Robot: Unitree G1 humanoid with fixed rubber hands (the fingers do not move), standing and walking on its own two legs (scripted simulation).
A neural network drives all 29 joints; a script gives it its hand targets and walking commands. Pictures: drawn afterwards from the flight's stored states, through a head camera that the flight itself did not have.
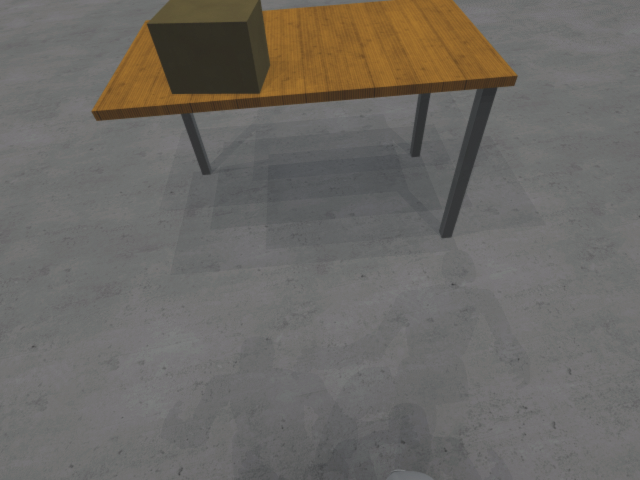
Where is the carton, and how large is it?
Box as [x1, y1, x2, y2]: [147, 0, 269, 93]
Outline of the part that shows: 147,23 172,93 259,93 269,66 260,0 169,0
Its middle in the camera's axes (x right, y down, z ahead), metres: -0.29 -0.52 +1.05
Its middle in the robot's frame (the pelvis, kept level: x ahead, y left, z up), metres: +1.17 +0.22 +0.04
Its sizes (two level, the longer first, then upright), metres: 0.249 0.168 0.182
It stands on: a table, 0.69 m high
